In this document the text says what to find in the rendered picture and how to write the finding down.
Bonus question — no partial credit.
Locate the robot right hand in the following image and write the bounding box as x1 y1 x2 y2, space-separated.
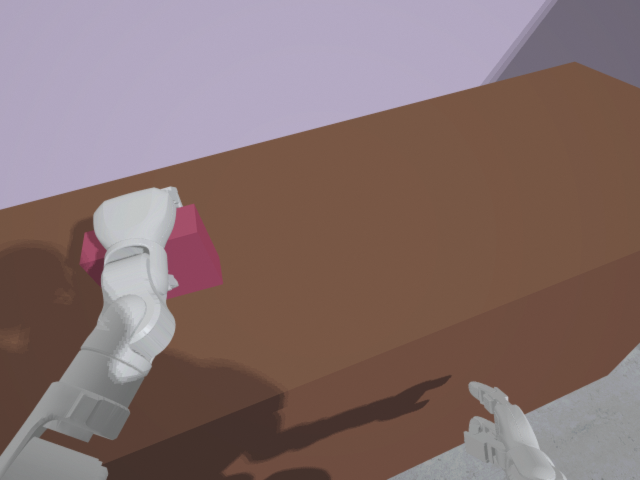
464 381 540 472

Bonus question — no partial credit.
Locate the sponge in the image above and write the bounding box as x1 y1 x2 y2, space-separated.
79 204 223 299

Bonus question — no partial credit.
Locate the robot left forearm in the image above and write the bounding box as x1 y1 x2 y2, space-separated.
0 238 175 480

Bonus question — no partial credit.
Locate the left robot upper arm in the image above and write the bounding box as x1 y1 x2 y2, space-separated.
1 437 108 480

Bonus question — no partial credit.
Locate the robot left hand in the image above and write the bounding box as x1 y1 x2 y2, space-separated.
93 186 183 291

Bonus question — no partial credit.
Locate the robot right forearm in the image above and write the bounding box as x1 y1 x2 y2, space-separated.
505 446 567 480

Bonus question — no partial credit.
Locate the table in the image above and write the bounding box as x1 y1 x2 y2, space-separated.
0 62 640 480

